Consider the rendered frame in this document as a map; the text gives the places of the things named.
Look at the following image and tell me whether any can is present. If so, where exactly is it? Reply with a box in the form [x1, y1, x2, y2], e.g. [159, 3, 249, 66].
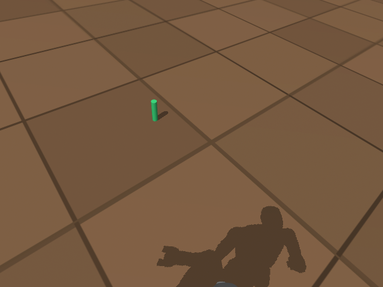
[151, 99, 158, 121]

